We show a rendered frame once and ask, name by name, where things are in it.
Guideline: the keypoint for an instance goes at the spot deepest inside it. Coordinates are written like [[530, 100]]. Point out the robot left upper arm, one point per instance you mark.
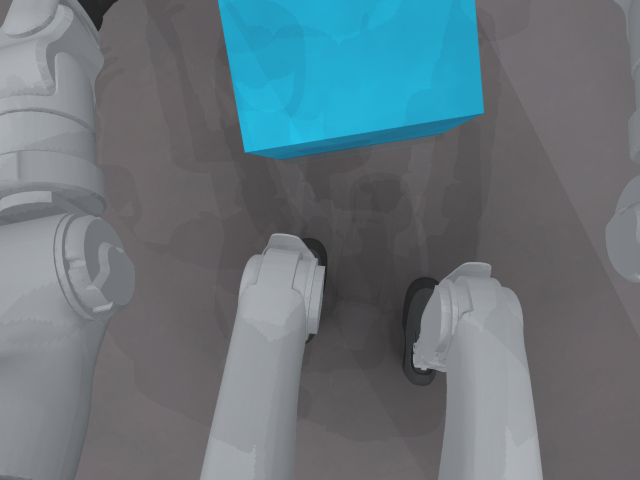
[[62, 277]]

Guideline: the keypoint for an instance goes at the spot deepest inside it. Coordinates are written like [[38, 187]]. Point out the robot left shin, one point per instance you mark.
[[277, 241]]

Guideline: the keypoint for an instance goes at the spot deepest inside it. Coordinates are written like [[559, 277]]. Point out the robot left forearm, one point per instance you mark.
[[50, 59]]

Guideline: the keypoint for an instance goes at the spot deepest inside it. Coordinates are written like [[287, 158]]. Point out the carton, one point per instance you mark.
[[317, 76]]

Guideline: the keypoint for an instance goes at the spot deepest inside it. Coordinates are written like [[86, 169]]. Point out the robot right upper arm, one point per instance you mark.
[[623, 233]]

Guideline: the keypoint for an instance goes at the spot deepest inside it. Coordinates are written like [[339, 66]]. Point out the robot right foot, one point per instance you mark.
[[416, 299]]

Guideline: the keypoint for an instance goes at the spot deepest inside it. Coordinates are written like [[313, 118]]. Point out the robot right forearm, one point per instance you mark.
[[631, 9]]

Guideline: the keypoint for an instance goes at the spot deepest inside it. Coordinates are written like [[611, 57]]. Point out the robot left hand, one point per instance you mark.
[[96, 9]]

